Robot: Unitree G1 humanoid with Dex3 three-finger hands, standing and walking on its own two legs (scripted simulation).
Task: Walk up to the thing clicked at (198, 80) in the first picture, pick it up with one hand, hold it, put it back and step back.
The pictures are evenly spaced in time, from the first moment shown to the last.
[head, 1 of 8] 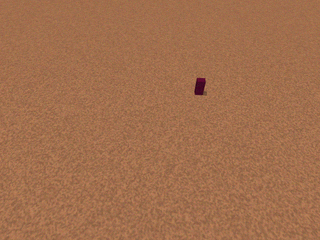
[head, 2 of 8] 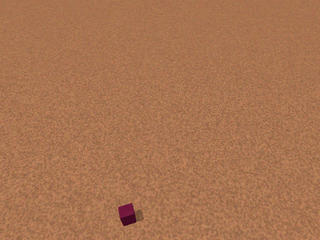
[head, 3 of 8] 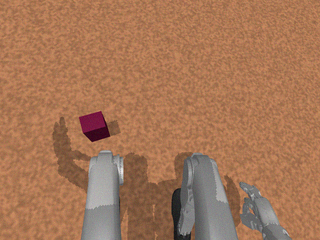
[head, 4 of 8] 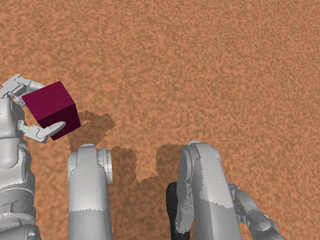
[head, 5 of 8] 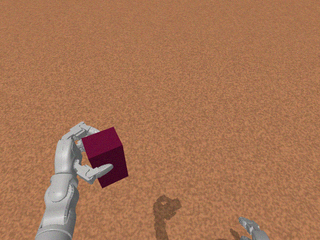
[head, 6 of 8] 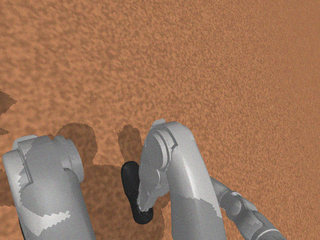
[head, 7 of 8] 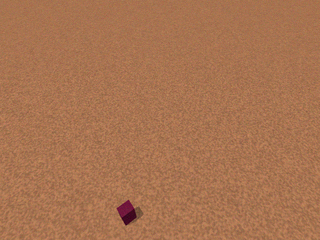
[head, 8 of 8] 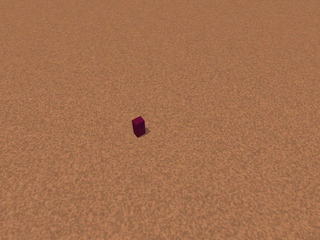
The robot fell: no
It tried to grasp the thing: yes
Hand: left
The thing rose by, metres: 0.68
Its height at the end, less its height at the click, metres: +0.00
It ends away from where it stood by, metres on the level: 0.01
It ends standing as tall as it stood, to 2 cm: yes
